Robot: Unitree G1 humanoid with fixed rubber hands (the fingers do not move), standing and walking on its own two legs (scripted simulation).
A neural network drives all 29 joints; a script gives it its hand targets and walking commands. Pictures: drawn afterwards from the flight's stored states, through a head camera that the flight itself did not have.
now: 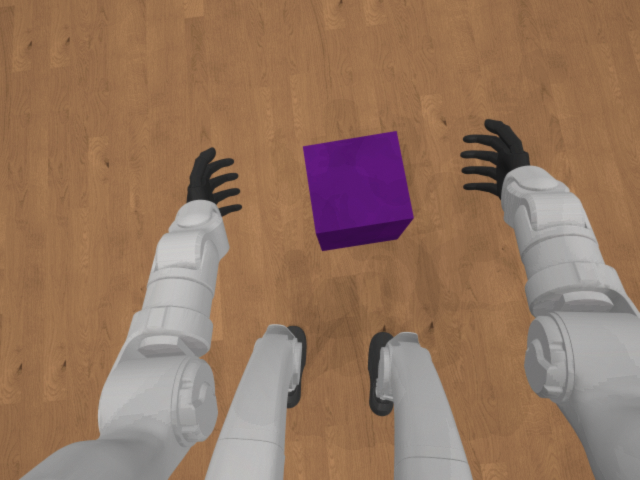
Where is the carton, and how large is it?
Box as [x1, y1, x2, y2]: [303, 131, 413, 250]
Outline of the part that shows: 396,131 303,146 315,231 322,250 396,239 413,218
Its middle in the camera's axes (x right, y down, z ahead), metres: +0.08 -0.11 +0.95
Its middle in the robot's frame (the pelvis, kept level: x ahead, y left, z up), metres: +0.56 +0.00 -0.54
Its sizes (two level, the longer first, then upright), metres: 0.210 0.200 0.250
